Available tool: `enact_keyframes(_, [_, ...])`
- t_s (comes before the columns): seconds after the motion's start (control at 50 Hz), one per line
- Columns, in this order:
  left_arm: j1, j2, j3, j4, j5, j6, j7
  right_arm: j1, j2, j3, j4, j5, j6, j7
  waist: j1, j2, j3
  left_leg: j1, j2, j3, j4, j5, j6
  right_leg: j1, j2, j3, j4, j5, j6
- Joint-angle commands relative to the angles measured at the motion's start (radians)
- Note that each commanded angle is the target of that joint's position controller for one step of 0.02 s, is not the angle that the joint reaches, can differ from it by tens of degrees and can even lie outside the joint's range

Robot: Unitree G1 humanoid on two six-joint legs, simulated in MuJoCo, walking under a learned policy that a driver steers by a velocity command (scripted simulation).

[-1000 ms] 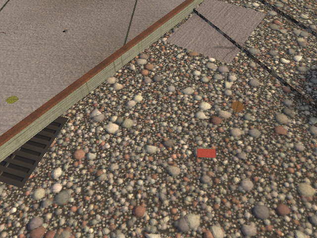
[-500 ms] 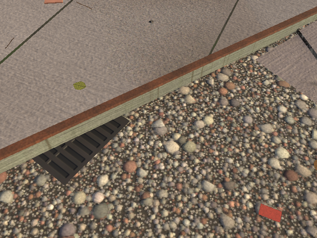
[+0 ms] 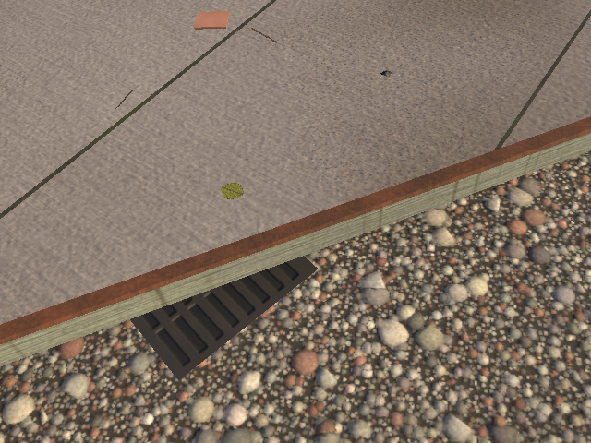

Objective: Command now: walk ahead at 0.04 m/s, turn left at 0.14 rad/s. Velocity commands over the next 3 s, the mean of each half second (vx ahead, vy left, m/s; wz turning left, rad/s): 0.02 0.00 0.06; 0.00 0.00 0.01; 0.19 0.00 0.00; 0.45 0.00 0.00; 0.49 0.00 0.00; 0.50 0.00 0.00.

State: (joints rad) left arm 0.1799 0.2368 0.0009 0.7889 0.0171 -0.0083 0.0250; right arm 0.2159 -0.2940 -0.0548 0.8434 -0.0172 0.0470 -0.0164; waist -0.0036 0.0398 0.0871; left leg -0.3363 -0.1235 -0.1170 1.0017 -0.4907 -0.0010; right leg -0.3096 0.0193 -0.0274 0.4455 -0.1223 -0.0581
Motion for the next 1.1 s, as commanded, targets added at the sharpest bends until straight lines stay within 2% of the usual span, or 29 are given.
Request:
enact_keyframes(0.02, [-0.005,0.121,0.022,-0.027,0.004,-0.01,0.001,0.133,-0.047,-0.003,0.015,0.005,0.017,0.003,-0.029,-0.179,-0.135,0.079,0.034,0.036,-0.135,0.017,-0.028,0.076,-0.198,0.196,-0.177,0.193,-0.128])
enact_keyframes(0.1, [0.024,0.156,0.033,0.005,0.005,0.006,-0.006,0.072,-0.047,0.01,0.035,0.007,0.024,-0.005,0.005,-0.203,-0.126,0.126,0.066,0.08,-0.345,0.058,-0.011,0.081,-0.207,0.244,-0.204,-0.083,-0.131])
enact_keyframes(0.16, [0.013,0.158,0.036,0.02,-0.002,0.024,-0.006,0.106,-0.032,0.02,0.078,0.006,0.006,-0.008,-0.022,-0.173,-0.103,0.236,0.074,0.107,-0.573,0.211,0.025,0.01,-0.193,0.248,-0.195,-0.207,-0.091])
enact_keyframes(0.18, [0.035,0.151,0.035,0.031,-0.002,0.025,-0.005,0.094,-0.041,0.022,0.081,0.0,-0.005,-0.011,-0.018,-0.143,-0.084,0.272,0.099,0.061,-0.652,0.264,0.043,-0.032,-0.185,0.248,-0.196,-0.244,-0.051])
enact_keyframes(0.2, [0.042,0.133,0.032,0.03,-0.006,0.023,-0.009,0.083,-0.069,0.022,0.077,-0.015,-0.018,-0.015,-0.006,-0.083,-0.081,0.284,0.186,-0.05,-0.696,0.245,0.066,-0.061,-0.163,0.232,-0.16,-0.248,-0.008])
enact_keyframes(0.22, [0.047,0.106,0.028,0.028,-0.018,0.022,-0.012,0.034,-0.103,0.019,0.08,-0.006,-0.025,-0.015,0.037,0.032,-0.04,0.136,0.244,-0.132,-0.72,0.158,0.1,-0.013,-0.076,0.139,-0.139,-0.221,0.021])
enact_keyframes(0.24, [0.027,0.098,0.026,0.048,-0.016,0.022,-0.016,0.006,-0.052,0.034,0.088,0.001,-0.036,-0.01,0.035,0.041,-0.032,0.013,0.262,-0.147,-0.768,0.088,0.097,0.13,-0.057,0.11,-0.1,-0.115,0.03])
enact_keyframes(0.26, [0.039,0.091,0.025,0.066,-0.011,0.02,-0.017,-0.008,-0.037,0.042,0.096,0.001,-0.047,-0.009,0.048,0.045,-0.035,-0.022,0.245,-0.128,-0.784,0.075,0.076,0.199,-0.067,0.115,-0.094,-0.058,0.027])
enact_keyframes(0.28, [0.058,0.097,0.026,0.085,-0.009,0.016,-0.018,-0.004,-0.046,0.041,0.109,0.003,-0.053,-0.012,0.051,0.048,-0.039,-0.014,0.223,-0.104,-0.784,0.096,0.059,0.223,-0.078,0.121,-0.092,-0.032,0.021])
enact_keyframes(0.32, [0.075,0.112,0.03,0.113,-0.003,0.01,-0.019,0.022,-0.05,0.041,0.133,0.008,-0.058,-0.018,0.046,0.041,-0.037,0.036,0.201,-0.075,-0.766,0.166,0.052,0.199,-0.094,0.134,-0.097,-0.014,0.009])
enact_keyframes(0.4, [0.071,0.094,0.023,0.16,-0.007,0.007,-0.015,0.064,-0.032,0.045,0.172,0.009,-0.055,-0.019,0.026,-0.014,-0.023,0.096,0.197,-0.057,-0.741,0.22,0.066,0.143,-0.094,0.137,-0.12,-0.028,0.016])
enact_keyframes(0.52, [0.086,0.079,0.016,0.218,-0.006,0.007,-0.007,0.083,-0.02,0.049,0.212,0.01,-0.057,-0.022,0.019,-0.041,-0.029,0.122,0.195,-0.043,-0.727,0.268,0.071,0.146,-0.096,0.139,-0.121,-0.004,0.019])
enact_keyframes(0.78, [0.119,0.048,0.009,0.302,-0.008,0.01,0.006,0.122,0.022,0.061,0.272,0.01,-0.06,-0.03,0.02,-0.035,-0.032,0.149,0.193,-0.023,-0.708,0.356,0.068,0.163,-0.101,0.135,-0.096,0.063,0.013])
enact_keyframes(1.1, [0.132,0.012,0.008,0.353,-0.009,0.014,0.015,0.173,0.058,0.066,0.303,0.008,-0.062,-0.038,0.017,-0.033,-0.018,0.159,0.195,-0.014,-0.698,0.393,0.066,0.166,-0.1,0.129,-0.081,0.089,0.014])
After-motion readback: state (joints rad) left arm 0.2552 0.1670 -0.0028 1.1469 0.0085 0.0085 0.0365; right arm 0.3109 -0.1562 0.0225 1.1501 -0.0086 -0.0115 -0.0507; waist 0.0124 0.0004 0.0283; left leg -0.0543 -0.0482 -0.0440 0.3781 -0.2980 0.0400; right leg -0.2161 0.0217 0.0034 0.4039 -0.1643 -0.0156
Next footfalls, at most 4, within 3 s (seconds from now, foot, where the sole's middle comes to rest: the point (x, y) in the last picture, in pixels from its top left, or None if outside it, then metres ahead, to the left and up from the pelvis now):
0.20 left None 0.02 0.12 -0.78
1.42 right None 0.18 -0.10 -0.78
1.92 left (317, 409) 0.53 0.03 -0.78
2.46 right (381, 294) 0.82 -0.14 -0.78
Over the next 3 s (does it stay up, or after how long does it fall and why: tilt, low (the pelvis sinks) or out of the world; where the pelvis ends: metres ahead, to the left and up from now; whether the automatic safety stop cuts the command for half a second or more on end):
stays up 0.97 -0.05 0.00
